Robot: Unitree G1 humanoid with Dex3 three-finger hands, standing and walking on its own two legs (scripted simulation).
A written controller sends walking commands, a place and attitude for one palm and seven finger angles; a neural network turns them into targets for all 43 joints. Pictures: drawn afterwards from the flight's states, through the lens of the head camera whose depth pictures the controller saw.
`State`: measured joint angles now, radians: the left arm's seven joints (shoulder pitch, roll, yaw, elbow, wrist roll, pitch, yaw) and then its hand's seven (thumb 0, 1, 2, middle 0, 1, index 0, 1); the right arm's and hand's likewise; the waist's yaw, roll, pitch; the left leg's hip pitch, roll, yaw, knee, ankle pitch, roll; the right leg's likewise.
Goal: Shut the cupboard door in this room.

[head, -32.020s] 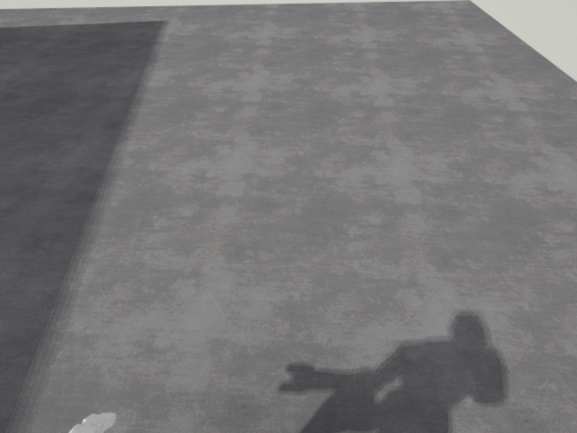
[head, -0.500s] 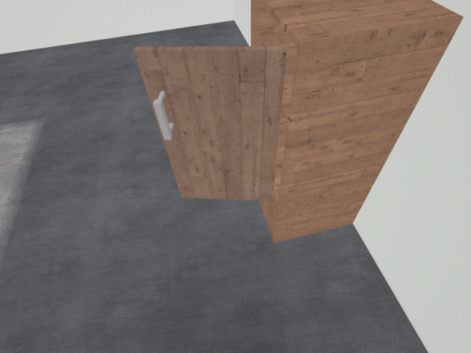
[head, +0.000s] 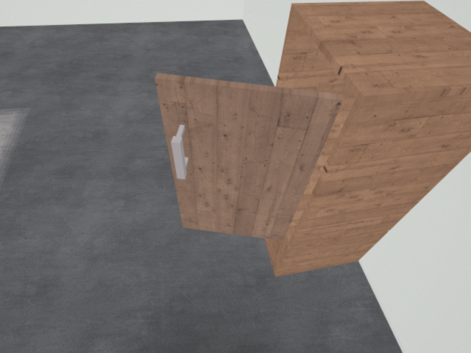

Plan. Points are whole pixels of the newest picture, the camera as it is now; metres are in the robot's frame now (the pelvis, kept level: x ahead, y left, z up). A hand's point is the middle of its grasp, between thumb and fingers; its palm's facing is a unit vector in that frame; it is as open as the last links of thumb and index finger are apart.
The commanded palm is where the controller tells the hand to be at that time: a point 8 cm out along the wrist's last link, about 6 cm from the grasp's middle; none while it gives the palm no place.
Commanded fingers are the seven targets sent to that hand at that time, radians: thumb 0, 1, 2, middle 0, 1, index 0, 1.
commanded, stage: come to a stop and stand still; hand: left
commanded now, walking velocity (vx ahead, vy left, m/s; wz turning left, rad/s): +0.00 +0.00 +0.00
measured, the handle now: (181, 152) +0.51 +0.17 -0.01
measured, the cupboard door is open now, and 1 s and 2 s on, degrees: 72 72 72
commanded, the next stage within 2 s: look again from close up in 1.12 s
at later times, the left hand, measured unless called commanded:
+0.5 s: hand out of the picture +0.13 +0.18 -0.16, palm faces +0.04 -0.97 -0.24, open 7.3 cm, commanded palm none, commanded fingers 0.00 0.90 0.90 -0.20 -0.30 -0.20 -0.30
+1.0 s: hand out of the picture +0.01 +0.24 -0.16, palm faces +0.04 -0.96 -0.27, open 7.3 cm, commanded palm none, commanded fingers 0.00 0.90 0.90 -0.20 -0.30 -0.20 -0.30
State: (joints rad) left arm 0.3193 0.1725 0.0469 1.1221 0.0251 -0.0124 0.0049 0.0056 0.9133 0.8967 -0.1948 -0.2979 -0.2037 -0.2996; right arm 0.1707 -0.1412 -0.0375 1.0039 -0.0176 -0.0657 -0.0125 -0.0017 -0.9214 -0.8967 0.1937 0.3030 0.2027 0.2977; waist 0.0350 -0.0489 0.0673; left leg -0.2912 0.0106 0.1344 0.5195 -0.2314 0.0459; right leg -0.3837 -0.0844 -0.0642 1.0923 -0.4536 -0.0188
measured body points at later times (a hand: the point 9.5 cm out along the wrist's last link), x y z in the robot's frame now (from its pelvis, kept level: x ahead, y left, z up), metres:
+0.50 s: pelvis +0.05 +0.00 +0.00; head +0.10 -0.01 +0.45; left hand +0.12 +0.23 -0.14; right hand +0.09 -0.23 -0.16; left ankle +0.00 +0.13 -0.69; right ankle +0.10 -0.11 -0.73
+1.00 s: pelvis +0.01 +0.05 +0.00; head +0.01 +0.02 +0.45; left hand +0.01 +0.29 -0.14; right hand +0.07 -0.18 -0.16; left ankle +0.02 +0.13 -0.73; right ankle +0.09 -0.08 -0.73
